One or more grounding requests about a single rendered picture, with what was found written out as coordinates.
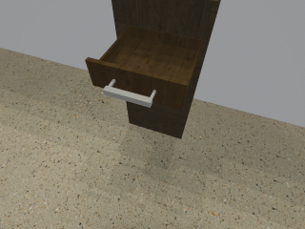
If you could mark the drawer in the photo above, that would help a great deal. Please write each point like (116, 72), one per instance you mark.
(142, 60)

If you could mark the handle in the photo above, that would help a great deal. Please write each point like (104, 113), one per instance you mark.
(129, 96)

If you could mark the cabinet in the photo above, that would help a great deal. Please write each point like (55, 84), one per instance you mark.
(191, 18)

